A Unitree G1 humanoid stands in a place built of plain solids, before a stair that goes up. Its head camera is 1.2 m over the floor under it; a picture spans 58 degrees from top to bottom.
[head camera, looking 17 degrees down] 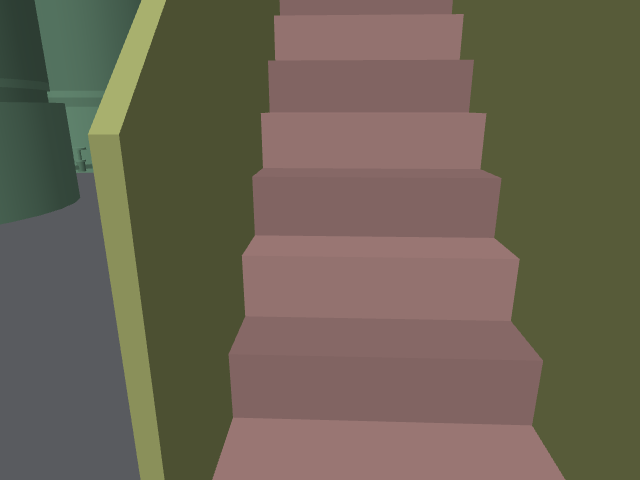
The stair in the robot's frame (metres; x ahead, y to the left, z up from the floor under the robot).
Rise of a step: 0.20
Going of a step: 0.21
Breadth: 0.88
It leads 2 degrees to the right of straight ahead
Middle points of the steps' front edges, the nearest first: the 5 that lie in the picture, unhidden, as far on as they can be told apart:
0.97 -0.16 0.59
1.18 -0.17 0.79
1.39 -0.18 0.99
1.60 -0.19 1.18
1.82 -0.20 1.38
